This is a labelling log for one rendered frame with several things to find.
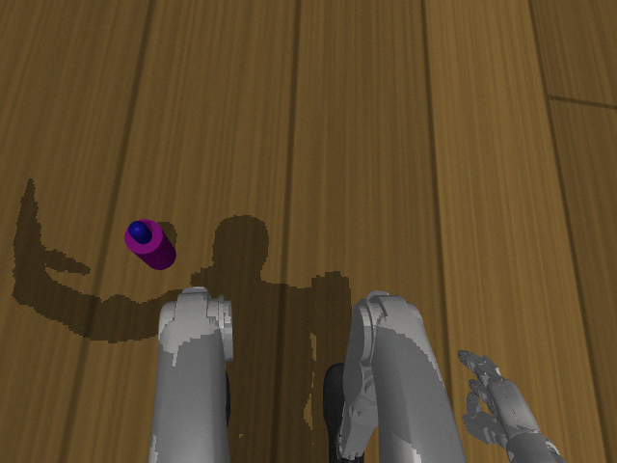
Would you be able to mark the right robot arm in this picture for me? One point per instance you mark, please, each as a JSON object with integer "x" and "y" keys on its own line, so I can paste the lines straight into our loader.
{"x": 532, "y": 448}

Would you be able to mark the right robot hand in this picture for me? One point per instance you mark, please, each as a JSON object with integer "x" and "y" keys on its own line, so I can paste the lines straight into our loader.
{"x": 503, "y": 399}

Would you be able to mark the right robot foot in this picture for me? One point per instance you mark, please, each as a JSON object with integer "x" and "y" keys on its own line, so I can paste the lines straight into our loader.
{"x": 333, "y": 402}

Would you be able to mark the bottle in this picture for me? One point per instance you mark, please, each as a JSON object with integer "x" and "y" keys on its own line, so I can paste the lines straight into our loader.
{"x": 146, "y": 240}

